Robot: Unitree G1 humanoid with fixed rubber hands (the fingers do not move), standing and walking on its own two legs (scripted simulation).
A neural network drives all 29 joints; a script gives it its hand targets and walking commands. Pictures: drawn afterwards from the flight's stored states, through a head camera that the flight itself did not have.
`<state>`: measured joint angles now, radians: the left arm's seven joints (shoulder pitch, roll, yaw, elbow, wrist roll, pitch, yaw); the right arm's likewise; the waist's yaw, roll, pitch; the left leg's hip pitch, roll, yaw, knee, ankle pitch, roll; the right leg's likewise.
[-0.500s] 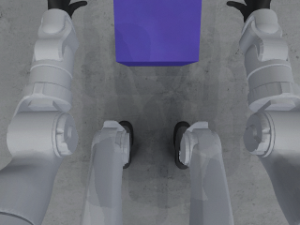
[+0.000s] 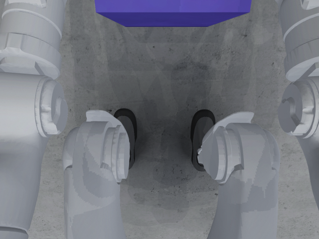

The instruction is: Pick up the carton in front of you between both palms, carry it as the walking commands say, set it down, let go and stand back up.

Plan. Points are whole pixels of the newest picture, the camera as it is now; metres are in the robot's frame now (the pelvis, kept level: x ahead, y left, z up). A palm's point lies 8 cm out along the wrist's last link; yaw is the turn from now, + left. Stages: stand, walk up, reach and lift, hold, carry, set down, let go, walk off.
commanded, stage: reach and lift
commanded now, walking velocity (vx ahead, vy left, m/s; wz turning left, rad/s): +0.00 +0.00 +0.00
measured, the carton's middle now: out of the picture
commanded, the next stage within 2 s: none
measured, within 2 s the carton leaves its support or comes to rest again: leaves its support in 0.80 s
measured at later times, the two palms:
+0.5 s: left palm out of the picture +0.57 +0.15 -0.17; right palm out of the picture +0.57 -0.15 -0.17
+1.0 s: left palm out of the picture +0.55 +0.15 -0.05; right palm out of the picture +0.55 -0.14 -0.05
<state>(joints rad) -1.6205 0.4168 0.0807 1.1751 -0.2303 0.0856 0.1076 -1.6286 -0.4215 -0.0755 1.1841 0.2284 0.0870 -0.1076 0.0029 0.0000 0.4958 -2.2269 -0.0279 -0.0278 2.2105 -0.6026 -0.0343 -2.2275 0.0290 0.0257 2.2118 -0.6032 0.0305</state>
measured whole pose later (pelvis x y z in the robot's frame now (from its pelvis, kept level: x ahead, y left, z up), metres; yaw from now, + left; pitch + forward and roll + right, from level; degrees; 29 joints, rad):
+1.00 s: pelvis +0.00 +0.00 +0.03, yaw +0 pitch +40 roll +0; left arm -1.29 0.14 0.36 0.78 0.05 0.35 0.12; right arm -1.29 -0.14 -0.36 0.79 -0.05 0.35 -0.11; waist 0.00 0.00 0.10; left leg -2.21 -0.07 -0.05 2.09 -0.59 -0.05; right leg -2.20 0.06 0.05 2.10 -0.59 0.06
